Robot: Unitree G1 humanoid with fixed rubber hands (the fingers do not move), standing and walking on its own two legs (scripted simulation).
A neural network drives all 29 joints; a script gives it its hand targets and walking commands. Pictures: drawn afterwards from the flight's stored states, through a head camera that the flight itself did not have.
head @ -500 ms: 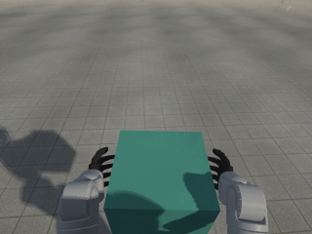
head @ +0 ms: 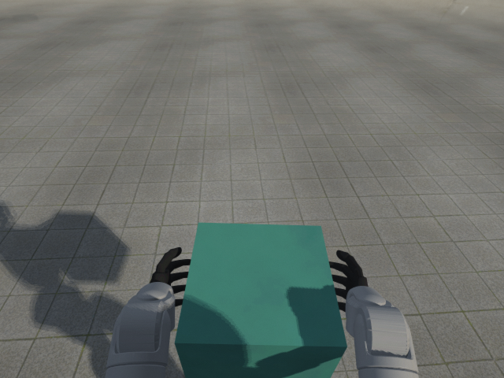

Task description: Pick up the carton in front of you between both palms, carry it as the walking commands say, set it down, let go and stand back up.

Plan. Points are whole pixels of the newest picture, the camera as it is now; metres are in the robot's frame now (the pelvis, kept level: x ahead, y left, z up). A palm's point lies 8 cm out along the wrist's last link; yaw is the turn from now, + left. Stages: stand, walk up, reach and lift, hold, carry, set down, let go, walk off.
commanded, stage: carry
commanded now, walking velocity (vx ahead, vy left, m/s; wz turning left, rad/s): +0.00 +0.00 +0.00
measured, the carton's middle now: (257, 316) +0.28 +0.00 -0.02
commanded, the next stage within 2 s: hold in 0.76 s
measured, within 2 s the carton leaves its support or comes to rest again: neither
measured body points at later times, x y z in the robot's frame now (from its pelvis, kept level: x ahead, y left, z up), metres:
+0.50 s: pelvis +0.00 +0.00 +0.00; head -0.03 +0.00 +0.45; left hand +0.30 +0.15 +0.03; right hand +0.30 -0.16 +0.04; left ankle +0.07 +0.11 -0.73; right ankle -0.05 -0.09 -0.73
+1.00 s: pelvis -0.01 +0.00 +0.01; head -0.03 +0.01 +0.46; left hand +0.30 +0.12 +0.03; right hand +0.27 -0.18 +0.04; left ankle +0.07 +0.13 -0.73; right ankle -0.05 -0.10 -0.73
